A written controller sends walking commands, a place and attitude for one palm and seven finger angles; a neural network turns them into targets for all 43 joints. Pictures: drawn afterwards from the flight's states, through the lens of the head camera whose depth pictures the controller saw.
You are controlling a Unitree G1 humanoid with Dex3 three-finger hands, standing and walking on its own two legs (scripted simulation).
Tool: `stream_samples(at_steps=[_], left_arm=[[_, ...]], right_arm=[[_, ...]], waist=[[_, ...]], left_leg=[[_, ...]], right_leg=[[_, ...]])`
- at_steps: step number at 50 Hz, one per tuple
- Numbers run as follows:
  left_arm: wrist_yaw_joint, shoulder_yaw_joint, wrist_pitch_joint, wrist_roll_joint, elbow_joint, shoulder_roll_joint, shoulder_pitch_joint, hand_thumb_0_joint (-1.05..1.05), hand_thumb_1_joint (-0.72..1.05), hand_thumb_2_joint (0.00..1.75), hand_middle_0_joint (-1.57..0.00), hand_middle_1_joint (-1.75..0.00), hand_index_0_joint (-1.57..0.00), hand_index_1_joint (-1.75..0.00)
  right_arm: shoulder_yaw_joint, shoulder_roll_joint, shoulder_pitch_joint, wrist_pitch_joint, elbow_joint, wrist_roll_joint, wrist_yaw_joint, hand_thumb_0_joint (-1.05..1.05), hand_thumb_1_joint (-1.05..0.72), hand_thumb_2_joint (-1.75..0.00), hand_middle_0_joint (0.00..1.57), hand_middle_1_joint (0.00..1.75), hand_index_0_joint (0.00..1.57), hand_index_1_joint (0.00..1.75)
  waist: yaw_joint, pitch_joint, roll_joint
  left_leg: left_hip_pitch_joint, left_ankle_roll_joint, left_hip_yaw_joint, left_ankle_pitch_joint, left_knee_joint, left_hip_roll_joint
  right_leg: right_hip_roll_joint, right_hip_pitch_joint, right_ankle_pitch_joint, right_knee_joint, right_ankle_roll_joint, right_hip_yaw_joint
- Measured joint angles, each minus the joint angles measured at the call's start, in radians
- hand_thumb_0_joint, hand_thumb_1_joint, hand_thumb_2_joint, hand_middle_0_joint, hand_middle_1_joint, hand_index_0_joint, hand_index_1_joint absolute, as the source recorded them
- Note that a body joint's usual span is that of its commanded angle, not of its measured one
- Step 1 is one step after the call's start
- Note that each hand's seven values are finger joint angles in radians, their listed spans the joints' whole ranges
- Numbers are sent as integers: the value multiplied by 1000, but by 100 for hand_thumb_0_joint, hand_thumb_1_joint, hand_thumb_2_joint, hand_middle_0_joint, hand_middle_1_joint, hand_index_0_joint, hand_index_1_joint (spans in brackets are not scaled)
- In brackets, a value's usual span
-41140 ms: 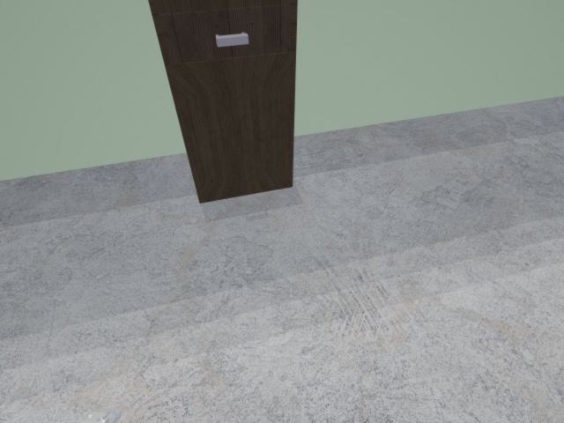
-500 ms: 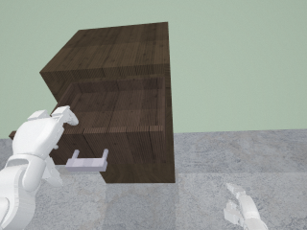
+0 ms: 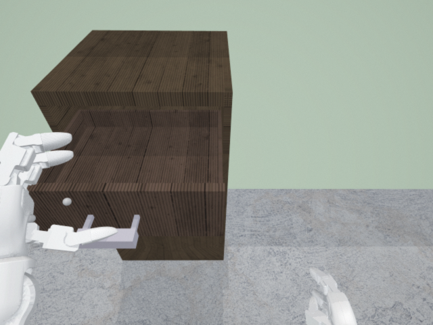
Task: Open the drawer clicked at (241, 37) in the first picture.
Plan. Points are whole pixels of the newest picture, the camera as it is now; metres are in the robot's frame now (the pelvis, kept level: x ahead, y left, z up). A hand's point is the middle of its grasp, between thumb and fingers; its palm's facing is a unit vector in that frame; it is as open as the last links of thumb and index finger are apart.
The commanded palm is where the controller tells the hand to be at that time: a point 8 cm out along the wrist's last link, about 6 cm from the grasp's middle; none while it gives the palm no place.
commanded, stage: draw the hand back to the body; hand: left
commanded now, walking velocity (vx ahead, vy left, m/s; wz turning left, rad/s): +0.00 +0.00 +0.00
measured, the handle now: (110, 228) +0.27 +0.25 +0.02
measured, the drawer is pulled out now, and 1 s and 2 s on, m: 0.28 0.28 0.28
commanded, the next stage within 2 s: step back with the hand held close in 0.70 s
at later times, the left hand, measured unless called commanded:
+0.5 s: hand (49, 214) +0.18 +0.23 +0.21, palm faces +0.48 -0.79 -0.38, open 8.6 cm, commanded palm +0.13 +0.27 +0.22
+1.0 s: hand (48, 226) +0.17 +0.24 +0.19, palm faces +0.42 -0.80 -0.43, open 7.4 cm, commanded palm +0.10 +0.28 +0.22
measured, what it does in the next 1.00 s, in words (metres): stands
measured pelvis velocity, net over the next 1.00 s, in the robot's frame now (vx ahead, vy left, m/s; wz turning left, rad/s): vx -0.02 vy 0.00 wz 0.02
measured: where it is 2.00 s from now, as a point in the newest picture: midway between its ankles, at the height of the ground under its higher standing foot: outside the picture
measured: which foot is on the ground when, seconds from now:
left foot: down 0.00-1.00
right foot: down 0.00-1.00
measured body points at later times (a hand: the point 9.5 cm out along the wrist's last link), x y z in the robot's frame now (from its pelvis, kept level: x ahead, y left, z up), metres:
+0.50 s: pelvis +0.00 -0.01 +0.00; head -0.03 -0.03 +0.45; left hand +0.15 +0.27 +0.23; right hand +0.20 -0.22 -0.07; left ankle +0.00 +0.13 -0.74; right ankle -0.01 -0.11 -0.74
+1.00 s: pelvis -0.02 +0.00 +0.00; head -0.02 -0.01 +0.45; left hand +0.14 +0.28 +0.21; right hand +0.16 -0.23 -0.08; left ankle +0.00 +0.13 -0.74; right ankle -0.01 -0.11 -0.74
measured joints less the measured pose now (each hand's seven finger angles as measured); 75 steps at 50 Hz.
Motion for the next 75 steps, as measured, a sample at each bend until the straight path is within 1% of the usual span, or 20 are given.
stream_samples(at_steps=[4,7,13,18,24,29,33,41,44,47,49,52,54,59,63,67,71,75], left_arm=[[4,35,-21,-12,18,17,0,0,-13,46,-29,-96,-28,-96],[-1,51,-21,-19,40,18,9,0,-3,50,-28,-89,-28,-90],[-10,41,-14,-21,36,8,68,0,17,59,-26,-76,-26,-76],[-10,45,-16,-20,12,20,109,0,35,66,-25,-65,-25,-65],[-2,70,-20,-24,34,15,87,1,55,75,-24,-51,-24,-52],[1,59,-13,-25,52,-4,70,1,72,83,-23,-41,-22,-41],[0,46,-10,-24,45,-5,77,1,81,86,-22,-35,-22,-36],[1,56,-16,-23,39,10,74,1,87,89,-22,-31,-21,-31],[-6,82,-40,-24,46,17,84,1,88,89,-21,-31,-21,-31],[-5,95,-64,-19,42,28,102,1,88,90,-21,-30,-21,-30],[-5,91,-70,-17,29,30,125,1,89,90,-21,-30,-21,-30],[-8,88,-71,-17,2,43,167,1,89,90,-21,-30,-21,-30],[-8,94,-69,-16,-21,61,192,1,89,90,-21,-30,-21,-30],[0,132,-75,-19,-77,116,223,2,89,90,-22,-30,-21,-30],[8,158,-90,-20,-100,135,224,2,89,90,-22,-30,-21,-30],[13,167,-103,-16,-93,126,211,1,89,90,-22,-30,-21,-30],[19,153,-110,-7,-78,93,189,1,89,90,-22,-30,-21,-30],[35,121,-117,5,-81,61,159,1,89,90,-22,-30,-21,-30]], right_arm=[[-13,-10,14,4,21,2,3,2,-90,-90,20,30,21,30],[-23,-16,12,13,26,5,6,2,-90,-90,20,30,21,30],[-40,-22,5,17,22,7,6,2,-90,-90,20,30,21,30],[-46,-20,1,15,17,10,0,2,-90,-90,20,30,21,30],[-44,-16,-17,17,12,14,-7,2,-90,-90,20,30,21,30],[-38,-12,-27,14,7,12,-8,2,-90,-90,20,30,21,30],[-34,-8,-24,10,8,10,-9,2,-90,-90,20,30,21,30],[-35,-8,-10,5,20,10,-10,2,-90,-90,20,30,21,30],[-36,-20,-4,31,0,15,2,2,-90,-90,20,30,21,30],[-48,-37,-7,57,-13,17,8,2,-90,-90,20,30,21,30],[-58,-47,-7,73,-18,19,9,2,-90,-90,20,30,21,30],[-72,-53,-4,94,-30,21,7,2,-90,-90,20,30,21,30],[-79,-51,-2,106,-42,23,6,2,-90,-90,20,30,21,30],[-81,-38,-2,121,-66,26,6,2,-90,-90,20,30,21,30],[-71,-22,-10,119,-78,25,11,2,-90,-90,20,30,21,30],[-57,-9,-17,108,-85,23,14,2,-90,-90,20,30,21,30],[-48,-9,-9,94,-88,21,17,2,-90,-90,20,30,21,30],[-47,-24,11,84,-73,18,11,1,-90,-90,21,30,21,30]], waist=[[-7,-4,11],[-12,-2,20],[-17,-6,31],[-10,-22,36],[0,-20,43],[5,-10,44],[6,-7,41],[3,-4,38],[-21,-30,46],[-40,-39,48],[-49,-36,42],[-59,-27,21],[-62,-19,7],[-66,-8,-21],[-66,-14,-35],[-61,-25,-38],[-55,-39,-27],[-49,-49,-19]], left_leg=[[6,1,3,-2,-5,1],[6,2,9,1,-12,2],[-2,0,15,5,-18,5],[-2,-3,11,4,-14,7],[-2,-7,0,10,-11,10],[-4,-10,-6,20,-14,11],[-4,-13,-8,25,-17,13],[-1,-16,-10,27,-14,19],[-60,-9,-25,22,16,21],[-123,-2,-34,18,47,20],[-148,-6,-31,21,53,13],[-167,5,-18,35,41,-4],[-178,12,-10,44,38,-13],[-209,22,0,58,48,-25],[-237,26,3,67,67,-29],[-267,27,5,75,95,-28],[-304,26,-3,73,134,-18],[-348,22,-8,-8,189,-10]], right_leg=[[0,5,-1,-6,1,3],[1,1,3,-9,1,8],[4,-12,7,-9,0,15],[6,-10,5,-7,-2,10],[10,-3,10,-10,-7,-1],[11,-4,18,-11,-10,-7],[13,-4,22,-13,-12,-9],[18,2,29,-19,-15,-11],[23,-35,36,-24,-13,-25],[23,-83,44,-19,-9,-33],[15,-112,44,-8,-3,-31],[-3,-145,46,8,10,-19],[-12,-163,48,17,17,-12],[-25,-201,57,40,28,-3],[-29,-232,65,64,32,1],[-27,-263,73,94,32,2],[-17,-285,88,104,29,-7],[-14,-301,88,100,26,-22]])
